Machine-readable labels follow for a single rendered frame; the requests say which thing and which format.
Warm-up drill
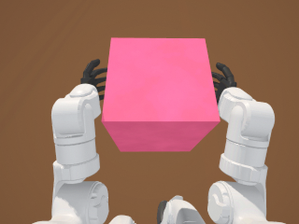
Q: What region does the carton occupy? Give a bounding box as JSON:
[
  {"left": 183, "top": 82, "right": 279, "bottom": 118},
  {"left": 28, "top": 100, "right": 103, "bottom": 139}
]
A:
[{"left": 101, "top": 37, "right": 221, "bottom": 152}]

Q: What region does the robot left upper arm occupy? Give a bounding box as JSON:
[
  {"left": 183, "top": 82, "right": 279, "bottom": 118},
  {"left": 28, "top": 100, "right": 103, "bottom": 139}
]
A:
[{"left": 32, "top": 181, "right": 109, "bottom": 224}]

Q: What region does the left robot thigh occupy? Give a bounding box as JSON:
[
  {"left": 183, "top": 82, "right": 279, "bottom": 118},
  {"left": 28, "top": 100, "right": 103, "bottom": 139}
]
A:
[{"left": 108, "top": 215, "right": 136, "bottom": 224}]

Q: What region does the left robot forearm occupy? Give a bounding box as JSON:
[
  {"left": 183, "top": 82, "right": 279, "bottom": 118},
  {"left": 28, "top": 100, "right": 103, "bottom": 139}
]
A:
[{"left": 51, "top": 83, "right": 101, "bottom": 216}]

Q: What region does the right robot forearm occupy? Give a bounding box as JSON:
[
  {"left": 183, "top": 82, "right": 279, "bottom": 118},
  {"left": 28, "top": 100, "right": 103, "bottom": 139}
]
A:
[{"left": 218, "top": 87, "right": 275, "bottom": 216}]

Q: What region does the robot left hand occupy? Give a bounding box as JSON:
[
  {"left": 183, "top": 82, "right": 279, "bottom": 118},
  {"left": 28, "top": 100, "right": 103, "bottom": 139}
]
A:
[{"left": 80, "top": 59, "right": 107, "bottom": 101}]

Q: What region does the robot right hand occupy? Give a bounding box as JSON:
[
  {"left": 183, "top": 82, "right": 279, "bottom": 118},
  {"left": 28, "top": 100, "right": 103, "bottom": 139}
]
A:
[{"left": 211, "top": 63, "right": 237, "bottom": 105}]

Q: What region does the robot right upper arm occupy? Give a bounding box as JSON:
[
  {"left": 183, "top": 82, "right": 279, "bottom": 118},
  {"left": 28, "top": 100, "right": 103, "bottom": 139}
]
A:
[{"left": 207, "top": 181, "right": 286, "bottom": 224}]

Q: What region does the right robot foot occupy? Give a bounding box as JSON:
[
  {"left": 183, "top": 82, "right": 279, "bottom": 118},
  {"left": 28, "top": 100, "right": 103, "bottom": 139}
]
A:
[{"left": 157, "top": 200, "right": 167, "bottom": 224}]

